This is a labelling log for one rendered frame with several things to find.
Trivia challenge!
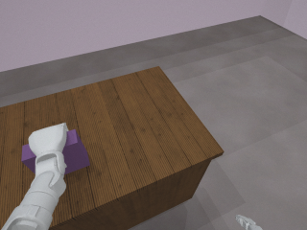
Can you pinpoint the sponge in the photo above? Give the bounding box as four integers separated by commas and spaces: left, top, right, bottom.
21, 129, 90, 174

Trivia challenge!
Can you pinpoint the table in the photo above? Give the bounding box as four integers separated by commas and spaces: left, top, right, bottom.
0, 66, 224, 230

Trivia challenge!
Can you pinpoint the robot left hand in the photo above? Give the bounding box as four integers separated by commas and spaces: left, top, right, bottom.
28, 123, 69, 168

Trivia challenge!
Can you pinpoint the robot right hand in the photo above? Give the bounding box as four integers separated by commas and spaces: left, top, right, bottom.
235, 215, 263, 230

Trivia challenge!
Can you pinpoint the robot left forearm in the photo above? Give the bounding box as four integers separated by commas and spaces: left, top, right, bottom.
1, 150, 66, 230

